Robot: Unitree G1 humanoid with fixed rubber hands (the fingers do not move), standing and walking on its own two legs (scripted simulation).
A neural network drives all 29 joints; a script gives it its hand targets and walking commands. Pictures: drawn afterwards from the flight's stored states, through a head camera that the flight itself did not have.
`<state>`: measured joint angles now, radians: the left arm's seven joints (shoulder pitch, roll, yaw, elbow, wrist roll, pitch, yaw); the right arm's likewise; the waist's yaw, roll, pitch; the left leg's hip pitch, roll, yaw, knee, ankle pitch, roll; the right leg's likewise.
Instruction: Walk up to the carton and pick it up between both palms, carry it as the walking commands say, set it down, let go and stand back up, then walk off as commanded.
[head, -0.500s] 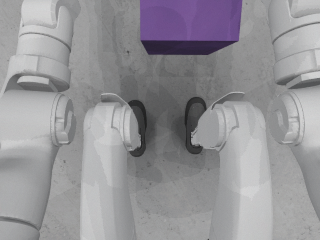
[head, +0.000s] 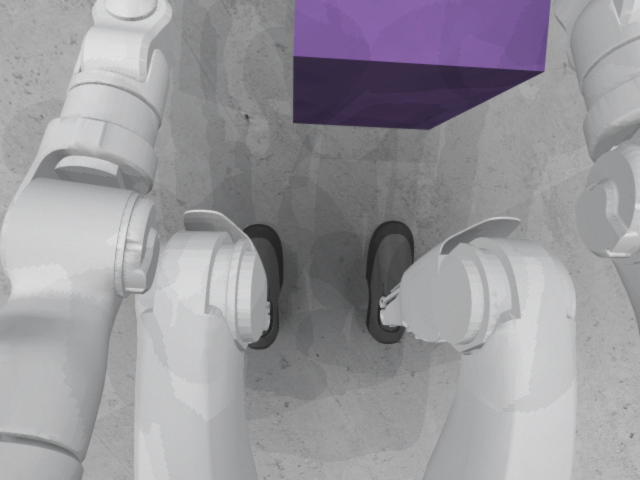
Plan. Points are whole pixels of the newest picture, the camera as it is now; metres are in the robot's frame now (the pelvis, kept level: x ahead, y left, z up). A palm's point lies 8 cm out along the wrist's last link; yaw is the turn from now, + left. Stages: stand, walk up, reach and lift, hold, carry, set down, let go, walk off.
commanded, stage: reach and lift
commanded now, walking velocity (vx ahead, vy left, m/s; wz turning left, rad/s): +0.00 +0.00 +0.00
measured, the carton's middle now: out of the picture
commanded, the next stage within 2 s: none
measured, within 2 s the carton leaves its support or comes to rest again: leaves its support in 1.48 s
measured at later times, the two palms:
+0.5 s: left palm out of the picture +0.55 +0.15 -0.18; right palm out of the picture +0.55 -0.17 -0.17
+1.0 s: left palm out of the picture +0.55 +0.15 -0.18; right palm out of the picture +0.56 -0.13 -0.18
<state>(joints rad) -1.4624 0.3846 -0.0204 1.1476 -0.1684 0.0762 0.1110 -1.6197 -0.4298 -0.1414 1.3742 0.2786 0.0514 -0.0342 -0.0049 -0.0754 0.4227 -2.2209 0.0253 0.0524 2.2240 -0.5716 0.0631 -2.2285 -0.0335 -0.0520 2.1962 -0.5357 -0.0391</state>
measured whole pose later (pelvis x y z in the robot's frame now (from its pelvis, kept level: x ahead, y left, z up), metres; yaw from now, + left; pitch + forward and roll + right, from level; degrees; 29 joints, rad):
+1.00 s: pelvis +0.00 +0.01 -0.01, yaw -1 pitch +30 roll -1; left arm -1.57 0.30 -0.01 1.21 -0.32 0.00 0.19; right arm -1.58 -0.32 0.05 1.22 0.34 0.04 -0.18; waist 0.02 -0.01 0.52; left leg -2.20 -0.01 0.03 2.27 -0.59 0.04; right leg -2.21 0.00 -0.03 2.23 -0.53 -0.01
